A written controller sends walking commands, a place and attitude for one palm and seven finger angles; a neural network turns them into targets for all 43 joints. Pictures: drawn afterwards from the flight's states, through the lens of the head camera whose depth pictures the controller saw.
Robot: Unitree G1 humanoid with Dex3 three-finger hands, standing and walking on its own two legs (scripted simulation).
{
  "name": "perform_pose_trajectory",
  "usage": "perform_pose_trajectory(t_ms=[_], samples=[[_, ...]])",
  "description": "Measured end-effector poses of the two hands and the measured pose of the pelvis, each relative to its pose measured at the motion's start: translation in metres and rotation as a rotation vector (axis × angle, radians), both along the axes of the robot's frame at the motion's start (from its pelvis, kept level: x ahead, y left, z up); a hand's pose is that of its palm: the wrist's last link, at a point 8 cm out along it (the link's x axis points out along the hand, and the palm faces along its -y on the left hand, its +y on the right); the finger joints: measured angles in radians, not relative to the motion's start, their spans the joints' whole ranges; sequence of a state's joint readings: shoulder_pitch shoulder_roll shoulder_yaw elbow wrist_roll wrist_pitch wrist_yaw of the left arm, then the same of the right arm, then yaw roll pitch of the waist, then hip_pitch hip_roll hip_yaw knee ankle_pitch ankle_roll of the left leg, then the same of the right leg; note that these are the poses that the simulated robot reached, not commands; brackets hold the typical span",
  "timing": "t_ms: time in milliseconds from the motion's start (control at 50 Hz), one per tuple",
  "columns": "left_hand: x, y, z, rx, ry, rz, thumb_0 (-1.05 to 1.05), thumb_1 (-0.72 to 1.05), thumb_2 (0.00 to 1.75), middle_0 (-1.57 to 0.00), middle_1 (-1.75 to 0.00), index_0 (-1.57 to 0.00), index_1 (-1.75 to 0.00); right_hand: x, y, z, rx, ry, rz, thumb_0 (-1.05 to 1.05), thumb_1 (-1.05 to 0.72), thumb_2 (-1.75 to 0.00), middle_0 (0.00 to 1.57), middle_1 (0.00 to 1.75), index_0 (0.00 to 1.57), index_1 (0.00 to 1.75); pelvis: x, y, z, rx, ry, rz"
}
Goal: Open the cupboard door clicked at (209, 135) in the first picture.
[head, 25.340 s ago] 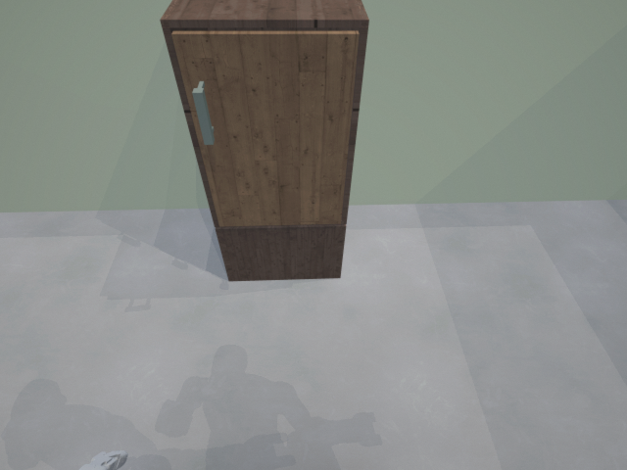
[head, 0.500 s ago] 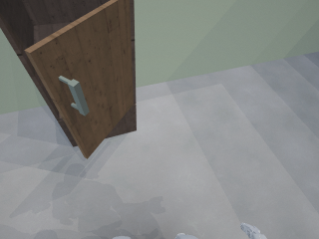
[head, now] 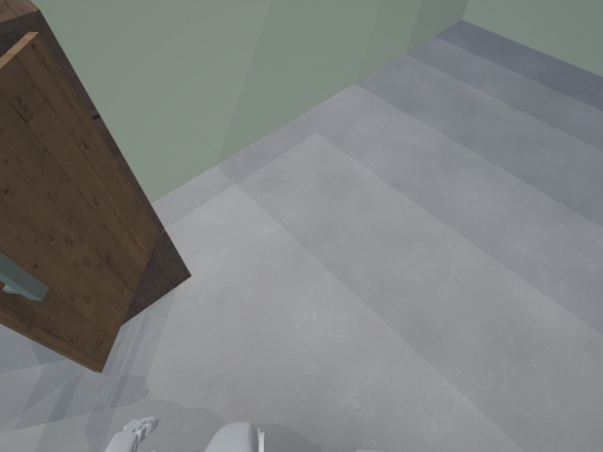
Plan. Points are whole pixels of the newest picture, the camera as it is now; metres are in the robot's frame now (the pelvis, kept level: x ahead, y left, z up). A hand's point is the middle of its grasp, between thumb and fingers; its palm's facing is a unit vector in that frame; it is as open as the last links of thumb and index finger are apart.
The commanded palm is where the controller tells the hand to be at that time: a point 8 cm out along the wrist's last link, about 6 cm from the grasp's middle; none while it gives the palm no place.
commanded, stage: walk to a spot facing it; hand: left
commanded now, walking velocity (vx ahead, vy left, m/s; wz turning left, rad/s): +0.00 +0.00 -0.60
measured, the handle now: out of the picture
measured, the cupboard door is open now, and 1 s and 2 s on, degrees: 41 41 41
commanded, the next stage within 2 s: turn to face it in 1.96 s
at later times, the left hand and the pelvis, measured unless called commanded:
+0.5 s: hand (172, 431) +0.16 +0.21 -0.16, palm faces -0.28 -0.94 -0.20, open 7.4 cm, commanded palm none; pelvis +0.02 +0.03 +0.01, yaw -18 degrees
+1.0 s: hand (222, 370) +0.26 +0.16 -0.19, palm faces -0.51 -0.84 -0.16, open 7.4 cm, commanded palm none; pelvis +0.15 -0.01 -0.01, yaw -35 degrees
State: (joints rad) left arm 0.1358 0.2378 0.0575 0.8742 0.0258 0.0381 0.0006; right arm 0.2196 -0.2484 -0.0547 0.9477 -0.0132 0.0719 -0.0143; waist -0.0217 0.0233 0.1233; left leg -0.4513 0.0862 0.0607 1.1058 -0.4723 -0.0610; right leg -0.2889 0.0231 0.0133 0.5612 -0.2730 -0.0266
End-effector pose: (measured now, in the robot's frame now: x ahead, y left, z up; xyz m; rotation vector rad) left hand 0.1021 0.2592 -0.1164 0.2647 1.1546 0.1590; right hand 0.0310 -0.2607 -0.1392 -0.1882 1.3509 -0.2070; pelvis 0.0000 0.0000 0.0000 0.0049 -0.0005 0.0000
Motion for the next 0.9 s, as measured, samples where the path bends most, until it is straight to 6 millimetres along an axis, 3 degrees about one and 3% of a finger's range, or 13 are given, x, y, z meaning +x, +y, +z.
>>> perform_pose_trajectory(t_ms=[120, 260, 440, 540, 620, 660, 760, 900], samples=[[0.000, -0.005, -0.007, -0.038, 0.057, -0.060, 0.00, 0.91, 0.90, -0.20, -0.30, -0.20, -0.30, 0.023, 0.006, 0.016, -0.014, -0.109, -0.043, 0.01, -0.91, -0.90, 0.20, 0.30, 0.20, 0.30, 0.004, 0.008, 0.005, 0.007, 0.015, -0.076], [0.011, 0.012, -0.031, -0.090, 0.096, -0.091, 0.01, 0.91, 0.90, -0.20, -0.30, -0.20, -0.30, 0.034, 0.029, 0.023, -0.072, -0.196, -0.073, 0.01, -0.90, -0.90, 0.20, 0.30, 0.20, 0.30, 0.013, 0.034, -0.005, -0.023, 0.029, -0.152], [0.050, 0.013, -0.017, -0.087, 0.099, -0.193, 0.01, 0.91, 0.90, -0.20, -0.30, -0.19, -0.30, -0.010, 0.047, 0.034, -0.065, -0.122, -0.167, 0.01, -0.90, -0.90, 0.20, 0.30, 0.20, 0.30, 0.021, 0.037, 0.010, -0.046, 0.027, -0.269], [0.078, -0.012, -0.011, -0.063, 0.094, -0.301, 0.01, 0.91, 0.90, -0.20, -0.29, -0.19, -0.30, -0.045, 0.040, 0.020, -0.034, -0.095, -0.280, 0.01, -0.90, -0.90, 0.20, 0.30, 0.21, 0.30, 0.024, 0.027, 0.006, -0.035, 0.020, -0.348], [0.104, -0.039, -0.013, -0.038, 0.036, -0.382, 0.01, 0.91, 0.90, -0.20, -0.30, -0.19, -0.30, -0.076, 0.026, -0.005, -0.005, -0.054, -0.368, 0.01, -0.90, -0.90, 0.20, 0.30, 0.21, 0.30, 0.029, 0.010, -0.010, -0.013, 0.019, -0.403], [0.109, -0.048, -0.010, -0.034, 0.014, -0.389, 0.01, 0.91, 0.90, -0.20, -0.30, -0.19, -0.30, -0.082, 0.020, -0.008, 0.004, -0.017, -0.389, 0.01, -0.90, -0.90, 0.20, 0.30, 0.20, 0.30, 0.033, 0.006, -0.010, -0.021, 0.010, -0.416], [0.108, -0.058, -0.004, -0.030, 0.067, -0.408, 0.00, 0.91, 0.90, -0.20, -0.30, -0.20, -0.30, -0.057, 0.002, 0.011, -0.010, -0.068, -0.428, 0.01, -0.91, -0.90, 0.20, 0.30, 0.20, 0.30, 0.053, -0.003, 0.005, -0.007, 0.007, -0.474], [0.128, -0.059, -0.017, -0.056, 0.198, -0.454, 0.01, 0.91, 0.90, -0.20, -0.30, -0.20, -0.30, 0.016, -0.015, 0.033, -0.070, -0.207, -0.454, 0.01, -0.91, -0.90, 0.20, 0.30, 0.20, 0.30, 0.102, -0.008, 0.007, -0.010, 0.018, -0.549]])
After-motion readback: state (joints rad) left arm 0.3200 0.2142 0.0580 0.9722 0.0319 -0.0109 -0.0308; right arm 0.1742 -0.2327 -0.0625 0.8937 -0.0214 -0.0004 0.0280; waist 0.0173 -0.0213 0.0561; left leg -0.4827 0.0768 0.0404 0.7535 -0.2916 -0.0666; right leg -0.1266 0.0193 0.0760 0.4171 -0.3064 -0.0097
